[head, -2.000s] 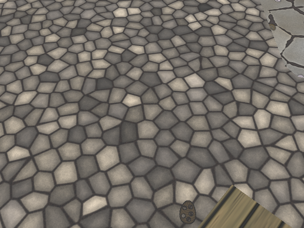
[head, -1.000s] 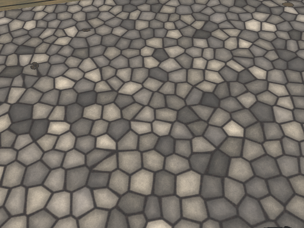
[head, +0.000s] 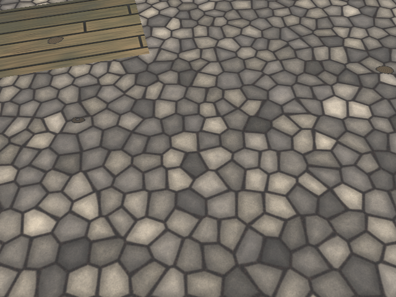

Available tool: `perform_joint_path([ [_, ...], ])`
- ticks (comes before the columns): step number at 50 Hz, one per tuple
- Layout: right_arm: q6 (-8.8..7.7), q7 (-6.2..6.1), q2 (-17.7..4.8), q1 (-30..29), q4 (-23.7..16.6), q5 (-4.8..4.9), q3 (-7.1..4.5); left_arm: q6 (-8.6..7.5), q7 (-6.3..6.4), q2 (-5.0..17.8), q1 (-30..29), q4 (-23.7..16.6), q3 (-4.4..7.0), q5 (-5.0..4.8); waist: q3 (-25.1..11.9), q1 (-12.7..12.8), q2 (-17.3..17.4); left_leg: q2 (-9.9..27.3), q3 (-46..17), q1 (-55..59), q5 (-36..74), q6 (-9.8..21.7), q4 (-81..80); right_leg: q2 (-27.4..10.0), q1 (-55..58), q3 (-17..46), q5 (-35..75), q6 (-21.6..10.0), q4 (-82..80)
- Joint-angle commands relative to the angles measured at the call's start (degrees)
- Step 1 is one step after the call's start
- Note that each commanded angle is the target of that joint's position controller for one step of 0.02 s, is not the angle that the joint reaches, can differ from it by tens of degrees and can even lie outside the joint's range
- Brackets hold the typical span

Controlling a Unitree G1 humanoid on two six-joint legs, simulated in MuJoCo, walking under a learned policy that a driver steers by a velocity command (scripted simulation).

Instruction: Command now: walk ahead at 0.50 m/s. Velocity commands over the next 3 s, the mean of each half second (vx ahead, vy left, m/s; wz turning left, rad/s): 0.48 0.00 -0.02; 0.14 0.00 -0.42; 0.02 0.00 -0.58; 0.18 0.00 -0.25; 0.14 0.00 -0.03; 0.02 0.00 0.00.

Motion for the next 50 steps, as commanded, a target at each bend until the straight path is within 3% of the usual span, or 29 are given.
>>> perform_joint_path([
  [1, -0.94, -0.15, -2.84, -7.43, -5.04, 0.13, -0.20, -0.40, 0.62, 8.06, 3.67, -0.71, 1.39, 0.37, 3.35, 0.74, -5.91, -2.07, 2.20, -0.21, 0.92, 0.85, -4.73, -16.49, -0.18, 7.15, 24.35, -6.60, -2.07],
  [3, -1.28, -0.26, -3.55, -8.12, -5.69, 0.10, -0.45, -0.15, 1.06, 8.57, 3.75, -0.08, 1.53, 0.70, 3.55, 0.23, -6.10, -2.71, 2.01, 0.31, -2.39, 2.26, -6.91, -18.06, 3.37, 7.36, 28.68, -6.40, 0.11],
  [5, -1.80, -0.62, -4.35, -4.74, -4.94, 0.07, -0.94, 0.02, 1.40, 9.33, 1.99, 0.03, 1.73, 0.93, 1.96, -2.02, -6.59, -4.87, 2.86, 6.56, -7.09, 4.17, -9.44, -18.42, 4.60, 6.34, 39.96, -5.27, 5.46],
  [6, -2.14, -1.02, -5.15, 0.65, -3.19, -0.02, -1.49, 0.17, 1.43, 9.76, 1.18, 0.08, 1.84, 0.99, -0.88, -4.34, -6.64, -6.82, 3.63, 13.41, -8.63, 5.32, -11.11, -17.78, 4.38, 5.58, 46.89, -4.54, 11.90],
  [7, -2.73, -1.56, -6.27, 10.22, 0.13, -0.47, -2.24, 0.37, 1.31, 9.49, 0.33, -0.02, 1.69, 0.76, -5.91, -8.38, -4.82, -7.79, 4.07, 25.35, -6.38, 6.90, -14.59, -15.45, 0.96, 3.43, 46.60, -3.38, 22.74],
  [8, -3.20, -2.30, -10.44, 20.84, 2.46, -1.85, -3.52, 0.22, 1.15, 7.87, 0.08, -1.71, 1.04, 0.20, -12.97, -11.87, -0.54, 2.62, -7.12, 40.92, -10.36, 9.98, -15.11, -12.82, -10.59, 1.59, 30.29, -2.23, 38.81],
  [9, -2.86, -2.25, -16.02, 23.80, 3.05, -2.17, -5.05, 0.23, 0.49, 2.04, 7.15, -2.55, 0.01, -1.89, -19.46, -8.71, 13.27, 18.82, -35.73, 55.56, -14.72, 18.14, -21.10, -1.40, -31.89, -0.88, -11.00, 0.46, 60.39],
  [10, -2.15, -1.71, -12.90, 19.21, 2.51, 0.24, -4.56, 0.46, 0.88, 8.37, 3.06, -1.95, 1.69, -0.20, -16.39, -8.24, 4.15, 16.67, -38.48, 51.18, -16.03, 17.08, -24.46, -3.00, -36.95, 7.62, -15.26, -0.60, 65.12],
  [11, -2.18, -1.58, -9.82, 13.16, 1.61, 0.72, -3.69, 0.20, 0.66, 8.30, -1.47, -3.50, 1.97, -0.15, -8.06, -5.95, 1.94, 14.72, -28.68, 43.30, -14.16, 15.41, -25.14, -5.89, -38.75, 8.01, -10.16, -1.01, 64.23],
  [12, -2.64, -1.34, -6.52, 10.51, 1.51, 0.49, -2.85, -0.07, 0.46, 7.10, -3.90, -3.88, 1.72, -0.13, -4.19, -4.83, -0.81, 12.19, -22.81, 36.76, -7.94, 13.90, -27.16, -7.85, -37.18, 7.81, -6.45, -0.93, 61.21],
  [14, -3.35, -1.68, -3.42, 9.43, 2.83, 0.75, -1.85, 1.26, -0.11, 5.16, -3.28, -3.47, 1.57, 1.24, -1.69, -1.66, 0.33, 7.57, -14.48, 29.19, -2.79, 10.54, -29.91, -10.08, -32.11, 7.25, -3.67, 0.02, 56.02],
  [17, -4.58, -1.80, -4.69, 13.32, 5.18, 1.14, -2.01, 2.71, -0.93, 3.70, -4.71, -3.86, 1.45, 1.74, -1.14, -0.73, 0.90, 6.55, -10.57, 27.68, 3.37, 11.39, -31.67, -10.45, -32.30, 5.61, -2.02, 1.75, 52.76],
  [20, -4.65, -1.89, -5.26, 16.24, 6.46, 1.13, -1.98, 3.22, -1.32, 4.24, -12.28, -6.36, 1.46, 1.60, 1.40, -1.83, 0.49, 5.22, -7.90, 28.70, 3.46, 10.96, -34.11, -11.86, -37.92, 3.99, 4.17, 3.26, 46.74],
  [23, -4.55, -1.97, -4.59, 17.13, 7.19, 0.81, -1.40, 2.99, -1.04, 2.69, -16.22, -7.38, 0.67, 0.80, 2.30, -2.05, 0.38, 3.21, -1.00, 28.89, 23.62, 9.05, -31.25, -10.08, -35.59, 1.67, 8.37, 3.80, 36.82],
  [25, -4.53, -2.27, -4.44, 18.51, 7.96, 0.64, -1.10, 2.76, -0.69, 1.61, -18.43, -7.68, -0.01, 0.33, 1.42, -3.15, 1.52, 2.65, 2.71, 29.31, 30.36, 7.48, -29.48, -7.94, -31.28, -0.06, 11.81, 2.92, 30.97],
  [29, -3.67, -3.63, -4.63, 18.58, 8.60, 0.49, -1.06, 2.41, -0.08, 3.30, -19.10, -8.09, 0.14, 0.89, 0.30, -3.21, 3.34, 4.70, 4.58, 35.23, 35.57, 6.73, -22.92, -5.66, -28.74, -0.71, 10.51, 0.48, 26.04],
  [31, -3.09, -4.53, -5.87, 17.35, 8.31, 0.68, -1.64, 1.89, 0.14, 4.85, -14.60, -7.05, 0.87, 1.33, -1.66, -1.45, 3.45, 5.57, 4.50, 37.39, 41.22, 6.34, -14.26, -3.40, -24.64, -1.47, 5.80, -1.43, 23.29],
  [32, -2.64, -4.82, -6.32, 16.76, 8.11, 0.88, -1.90, 1.30, 0.24, 5.51, -9.63, -5.52, 1.43, 1.51, -3.74, 0.54, 2.12, 4.91, 4.92, 37.47, 39.32, 5.66, -6.16, -2.15, -20.15, -1.56, 7.24, -2.53, 19.19],
  [33, -2.39, -4.90, -7.22, 16.63, 7.62, 1.23, -2.25, 0.55, 0.39, 7.22, -4.97, -4.44, 2.21, 1.95, -6.32, 2.86, -0.60, 2.75, 6.40, 33.60, 28.60, 3.74, 4.99, -4.23, -13.05, 1.60, 20.05, -4.10, 13.87],
  [34, -2.45, -4.87, -5.18, 18.79, 5.10, 1.38, -1.91, 0.33, 0.82, 13.49, -1.38, -4.89, 3.86, 2.23, -12.66, 2.29, -9.92, -2.57, 8.52, 20.80, -2.47, 1.38, 24.30, -18.43, 0.29, 16.75, 52.96, -9.17, 19.61],
  [35, -1.77, -4.41, -2.44, 22.66, 4.15, 2.62, -1.64, 1.56, 0.63, 15.23, -2.25, -5.81, 4.47, -0.03, -21.02, -0.08, -15.44, -11.93, 2.53, 8.38, -35.87, -0.01, 38.25, -29.29, 9.39, 33.75, 68.89, -20.51, 17.23],
  [36, -0.82, -4.20, -4.60, 20.55, 4.43, 0.52, -2.04, 2.62, 0.34, 13.57, -5.42, -7.00, 4.39, -1.80, -18.87, -0.62, -6.13, -7.18, -3.26, 6.86, -32.61, -0.31, 39.17, -27.04, 3.38, 30.10, 55.23, -20.06, 14.39],
  [38, -0.16, -4.00, -4.14, 13.03, 2.49, 0.03, -2.40, 4.03, 0.88, 8.31, -12.21, -8.41, 3.10, -0.68, -5.15, -2.25, -2.15, -4.40, -3.63, 4.48, -26.82, -1.10, 33.17, -20.74, -11.46, 23.90, 34.43, -15.46, 8.58],
  [39, 0.56, -4.10, -4.68, 11.78, 1.60, -0.46, -2.68, 4.44, 1.23, 7.33, -12.62, -8.48, 2.89, -0.58, -3.22, -2.98, -2.73, -3.59, -3.78, 5.86, -24.66, -1.50, 29.25, -18.00, -15.59, 21.62, 29.70, -13.22, 7.12],
  [40, 1.52, -4.10, -3.95, 12.71, 1.62, -0.78, -2.61, 4.63, 1.34, 7.25, -12.50, -8.53, 2.89, -0.19, -3.87, -3.59, -4.09, -3.94, -3.40, 8.03, -23.00, -1.86, 27.37, -16.29, -17.50, 20.65, 26.93, -12.01, 6.44],
  [43, 2.88, -4.09, -3.05, 12.68, 0.96, -0.32, -2.57, 4.46, 0.98, 9.58, -12.27, -9.45, 3.69, 0.39, -6.87, -3.90, -4.61, -4.85, -3.40, 9.00, -20.66, -2.72, 23.78, -14.25, -18.25, 20.77, 21.54, -10.66, 5.87],
  [50, 4.00, -4.42, -5.20, 4.03, -3.13, 0.19, -3.03, 6.14, 1.15, 11.68, -10.27, -10.73, 4.80, 0.39, -5.43, -0.68, -8.46, -5.44, -5.34, 4.39, -19.37, -4.04, 13.56, -12.62, -15.54, 29.03, -6.19, -7.34, 2.52],
])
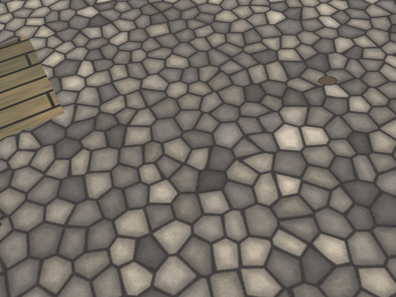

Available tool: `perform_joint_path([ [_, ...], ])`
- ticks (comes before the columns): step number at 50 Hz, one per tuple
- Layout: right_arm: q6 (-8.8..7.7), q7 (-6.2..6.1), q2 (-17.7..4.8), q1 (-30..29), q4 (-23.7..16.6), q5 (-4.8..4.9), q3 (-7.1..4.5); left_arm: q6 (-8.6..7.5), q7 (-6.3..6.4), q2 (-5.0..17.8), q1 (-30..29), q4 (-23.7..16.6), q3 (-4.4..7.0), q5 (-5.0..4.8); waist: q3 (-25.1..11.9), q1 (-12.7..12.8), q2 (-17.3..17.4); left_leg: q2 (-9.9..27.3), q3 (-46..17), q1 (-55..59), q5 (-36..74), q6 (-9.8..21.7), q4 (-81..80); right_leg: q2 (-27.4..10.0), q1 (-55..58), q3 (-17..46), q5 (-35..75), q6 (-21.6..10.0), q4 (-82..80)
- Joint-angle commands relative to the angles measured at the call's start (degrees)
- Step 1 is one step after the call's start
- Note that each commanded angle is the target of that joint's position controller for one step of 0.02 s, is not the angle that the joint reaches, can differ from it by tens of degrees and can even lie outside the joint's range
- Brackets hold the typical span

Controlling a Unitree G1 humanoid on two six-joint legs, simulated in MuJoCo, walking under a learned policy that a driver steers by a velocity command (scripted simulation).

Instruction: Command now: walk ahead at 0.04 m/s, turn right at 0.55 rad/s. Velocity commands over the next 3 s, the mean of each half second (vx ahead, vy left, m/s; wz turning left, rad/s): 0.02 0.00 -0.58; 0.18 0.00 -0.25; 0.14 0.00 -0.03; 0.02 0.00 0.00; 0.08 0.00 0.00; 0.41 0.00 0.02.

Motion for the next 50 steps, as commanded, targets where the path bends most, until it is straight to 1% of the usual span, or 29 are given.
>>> perform_joint_path([
  [1, -0.02, -0.32, -5.00, 1.54, -3.16, 0.35, -1.09, 0.14, 0.28, 9.13, 1.44, -3.37, 2.22, 0.11, -6.28, -0.32, -6.92, -1.43, 0.54, -1.12, -0.32, -0.33, -2.63, -15.23, 7.43, 21.83, -15.92, -5.31, -10.72],
  [7, -1.12, -0.75, -5.26, 1.72, -4.73, 1.42, -0.57, 0.76, -0.05, 9.60, 0.91, -4.12, 2.74, 0.52, -6.63, -0.29, -7.80, -4.45, 0.01, 5.09, -3.76, 1.77, -11.92, -14.68, 8.36, 26.48, -11.68, -5.14, -9.50],
  [9, -1.60, -0.92, -5.52, 4.48, -4.62, 1.96, -0.41, 1.06, -0.38, 9.61, -0.38, -4.48, 2.84, 0.39, -6.89, -1.48, -8.49, -5.84, 0.16, 10.50, -4.36, 3.08, -18.22, -14.01, 6.92, 27.77, -9.15, -4.19, -9.36],
  [11, -2.07, -1.29, -5.85, 9.75, -3.69, 2.15, -0.41, 1.44, -0.67, 9.42, -2.74, -5.12, 2.89, -0.28, -6.67, -4.42, -8.28, -6.63, 1.16, 19.93, 0.56, 4.62, -31.15, -11.44, 2.65, 27.01, -11.76, -1.05, -8.75],
  [12, -2.37, -1.74, -7.89, 11.47, -3.47, 1.64, -0.90, 1.38, -0.56, 8.23, -3.15, -5.73, 2.57, -0.86, -6.13, -5.00, -5.79, -2.96, -1.50, 26.01, 2.76, 5.67, -39.70, -7.93, -2.22, 24.24, -18.45, 2.32, -6.27],
  [13, -2.29, -2.28, -12.73, 8.99, -5.08, 0.98, -1.90, 1.38, -0.24, 4.55, 0.98, -5.79, 1.77, -1.37, -7.36, -1.79, 5.54, 10.41, -15.13, 29.53, -5.56, 8.60, -45.37, -1.67, -7.40, 15.76, -26.27, 5.48, 7.34],
  [14, -2.22, -2.09, -15.70, 1.18, -8.10, -0.19, -2.13, 0.99, 0.33, 6.95, -0.27, -5.86, 2.50, -0.73, -2.56, -1.54, 12.05, 20.53, -26.19, 21.98, -1.59, 14.09, -48.31, 4.66, -15.82, 3.60, -27.29, 6.56, 20.96],
  [15, -2.20, -1.66, -11.91, 0.87, -8.08, -0.38, -1.44, 0.84, 0.23, 10.78, -1.44, -5.47, 3.27, 1.13, -1.90, -0.88, 4.92, 19.83, -20.55, 16.97, 8.76, 15.88, -45.36, -0.99, -11.86, 4.16, -24.97, 7.12, 30.83],
  [16, -2.42, -1.35, -8.66, -1.37, -8.55, 0.19, -0.45, 0.93, -0.31, 9.94, 0.28, -4.66, 3.34, 1.26, -2.27, 1.12, 2.87, 15.44, -13.92, 15.57, 16.31, 14.24, -42.83, -0.76, -9.59, 4.04, -21.79, 6.86, 35.56],
  [17, -2.52, -1.07, -7.74, -2.40, -9.02, 0.34, -0.13, 1.41, -0.69, 8.97, 2.17, -3.89, 3.13, 1.28, -2.69, 1.93, 3.17, 12.26, -8.48, 16.41, 21.08, 12.80, -41.23, -0.83, -9.40, 3.45, -19.61, 7.23, 40.12],
  [19, -2.48, -0.96, -7.81, -1.34, -9.87, 0.35, 0.02, 2.38, -1.70, 8.77, 3.24, -3.36, 2.89, 1.00, -3.47, 0.97, 6.16, 10.12, -3.33, 20.08, 28.93, 12.76, -38.89, -1.55, -11.79, 1.32, -18.76, 8.45, 46.03],
  [20, -2.40, -0.75, -7.99, 0.61, -9.59, 0.23, -0.03, 2.65, -1.96, 8.62, 1.72, -3.90, 2.65, 0.73, -3.19, -0.21, 6.03, 10.08, -2.16, 22.17, 31.63, 13.07, -38.13, -2.26, -13.24, 0.43, -18.75, 9.14, 45.67],
  [23, -2.38, -0.64, -9.53, 6.99, -8.00, 0.25, -0.69, 3.07, -2.44, 7.55, -2.83, -5.86, 1.74, 0.32, -3.11, -3.75, 6.59, 11.62, -1.43, 30.76, 38.60, 14.04, -36.05, -4.07, -16.66, -0.83, -19.50, 10.81, 39.46],
  [26, -2.39, -0.26, -10.80, 9.16, -7.24, 0.15, -1.30, 3.32, -2.87, 6.83, -5.00, -7.21, 1.07, -0.09, -4.02, -5.13, 7.87, 12.98, -0.47, 33.22, 41.66, 14.51, -34.60, -5.04, -14.06, -2.04, -21.17, 10.87, 32.61],
  [29, -2.53, 0.67, -11.46, 7.86, -7.07, -0.01, -1.51, 3.32, -2.75, 5.66, -5.51, -7.94, 0.21, -0.54, -4.69, -4.78, 9.05, 13.22, 1.25, 29.39, 42.28, 14.59, -33.43, -5.24, -6.04, -3.98, -22.44, 9.19, 24.40],
  [32, -2.29, 1.51, -12.19, 7.06, -6.44, 0.06, -1.72, 3.02, -2.05, 5.74, -4.94, -8.05, -0.24, -0.88, -5.35, -4.49, 10.65, 13.38, 1.21, 27.09, 43.51, 14.49, -31.43, -4.56, 0.69, -6.25, -22.39, 7.18, 16.15],
  [34, -1.91, 1.95, -12.25, 6.84, -5.88, 0.31, -1.77, 2.31, -1.80, 5.01, -2.76, -7.20, -0.76, -0.39, -6.52, -2.87, 9.36, 12.71, 1.34, 23.75, 27.39, 12.71, -30.74, -3.92, 8.53, -7.82, -16.50, 5.16, 4.17],
  [35, -1.66, 2.01, -11.09, 6.97, -5.49, 0.49, -1.43, 1.58, -1.54, 4.89, -0.48, -6.22, -0.95, 0.30, -6.72, -1.24, 6.69, 11.48, 2.32, 18.04, 15.26, 10.59, -28.63, -3.94, 16.59, -7.14, -12.09, 3.89, -3.76],
  [36, -1.53, 2.27, -6.72, 7.95, -5.80, 0.06, -0.22, 0.58, -1.16, 7.49, 3.29, -5.08, -0.62, 1.23, -8.59, 0.03, -4.02, 7.35, 6.79, 7.99, -0.15, 7.64, -19.08, -13.01, 27.13, 5.78, -19.17, 2.06, -9.27],
  [37, -1.64, 2.61, -2.24, 5.27, -9.35, -0.50, 1.26, 0.06, -0.97, 15.20, 6.11, -5.64, 0.87, 0.74, -6.75, 1.33, -16.96, -1.46, 12.55, -8.02, -16.97, 4.65, -7.19, -28.79, 30.49, 28.15, -27.51, -4.28, -14.50],
  [38, -1.27, 2.20, -8.98, 2.10, -9.21, -1.07, -0.35, 0.00, -0.59, 15.54, 8.95, -3.31, 1.45, 0.68, -1.54, 4.14, -12.45, 0.78, 5.91, -8.15, -14.49, 4.91, -2.23, -30.31, 21.15, 29.43, -29.32, -9.47, -15.48],
  [39, -1.32, 2.79, -10.44, 1.35, -8.95, -0.03, -1.08, -0.28, -0.60, 11.45, 5.18, -3.62, 0.09, 0.77, 2.87, 1.38, -9.18, 2.09, 4.10, -8.64, -8.74, 5.17, -0.80, -26.52, 18.48, 24.97, -34.35, -8.80, -16.93],
  [40, -1.93, 3.55, -10.38, 2.70, -7.84, 0.56, -1.20, -0.69, -0.48, 8.86, 1.96, -4.04, -0.78, 0.51, 5.04, -0.49, -9.03, 2.43, 3.89, -8.30, -4.05, 4.95, -1.65, -23.06, 16.75, 20.71, -32.90, -6.47, -18.51],
  [41, -2.47, 4.14, -10.33, 4.32, -6.59, 0.22, -1.38, -1.26, -0.15, 8.09, 0.27, -4.41, -1.10, 0.36, 4.46, -1.66, -9.54, 2.76, 4.22, -7.37, -0.30, 4.54, -2.12, -20.45, 17.87, 17.12, -28.32, -4.69, -19.27],
  [42, -2.76, 4.58, -9.96, 5.85, -5.24, -0.61, -1.38, -2.07, 0.05, 7.48, 0.77, -4.11, -1.31, 0.20, 3.45, -1.88, -8.69, 2.69, 4.90, -6.49, 2.79, 4.11, -1.03, -18.91, 18.76, 14.00, -21.68, -4.41, -18.96],
  [44, -2.97, 4.94, -8.36, 6.52, -4.37, -0.85, -1.19, -3.45, -0.33, 7.83, 2.97, -2.90, -1.24, -0.11, 1.19, -2.26, -5.93, 2.61, 5.43, -6.87, 6.28, 3.50, 0.14, -18.33, 20.57, 10.69, -14.24, -4.71, -18.23],
  [46, -3.03, 5.01, -7.61, 3.91, -5.06, -0.54, -1.09, -4.27, -0.57, 7.95, 5.18, -1.68, -1.12, -0.25, 2.00, -1.53, -5.65, 3.21, 5.66, -9.44, 8.42, 2.49, -1.04, -18.63, 21.07, 9.64, -12.28, -5.60, -18.95],
  [49, -3.08, 5.00, -7.05, -0.16, -6.36, -0.43, -1.00, -4.68, -0.55, 7.73, 8.01, -0.19, -1.14, -0.06, 3.33, -0.19, -5.84, 3.64, 5.95, -12.65, 10.81, 1.16, -4.57, -19.16, 21.80, 8.94, -11.03, -6.40, -19.83],
  [50, -3.21, 4.96, -6.43, -1.15, -6.68, -0.46, -0.79, -4.73, -0.46, 7.41, 8.51, 0.33, -1.29, 0.03, 4.06, -0.09, -5.28, 3.50, 6.23, -12.25, 11.40, 0.92, -6.57, -19.03, 21.47, 7.69, -5.87, -6.40, -19.14],
])
Over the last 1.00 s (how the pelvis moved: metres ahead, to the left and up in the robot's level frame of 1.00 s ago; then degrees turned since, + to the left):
0.38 0.02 -0.01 -15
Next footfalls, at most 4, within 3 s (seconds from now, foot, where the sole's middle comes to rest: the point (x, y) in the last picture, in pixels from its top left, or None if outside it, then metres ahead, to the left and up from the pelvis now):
0.24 left None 0.05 0.14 -0.77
0.72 right None -0.01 -0.06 -0.77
1.20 left None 0.31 0.01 -0.77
1.58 right None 0.19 -0.15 -0.77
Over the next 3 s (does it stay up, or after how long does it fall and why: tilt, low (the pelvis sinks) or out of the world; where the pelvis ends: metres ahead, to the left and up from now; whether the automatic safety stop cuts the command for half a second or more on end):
stays up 0.48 -0.11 0.00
